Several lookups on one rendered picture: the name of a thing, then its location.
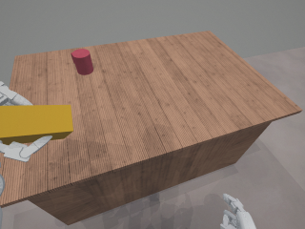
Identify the sponge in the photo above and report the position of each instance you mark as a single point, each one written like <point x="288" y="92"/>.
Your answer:
<point x="27" y="123"/>

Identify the robot right hand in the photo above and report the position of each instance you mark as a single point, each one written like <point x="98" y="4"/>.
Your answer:
<point x="241" y="219"/>

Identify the robot left hand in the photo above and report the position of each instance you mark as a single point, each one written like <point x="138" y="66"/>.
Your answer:
<point x="16" y="150"/>

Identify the table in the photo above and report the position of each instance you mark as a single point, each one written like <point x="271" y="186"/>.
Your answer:
<point x="154" y="113"/>

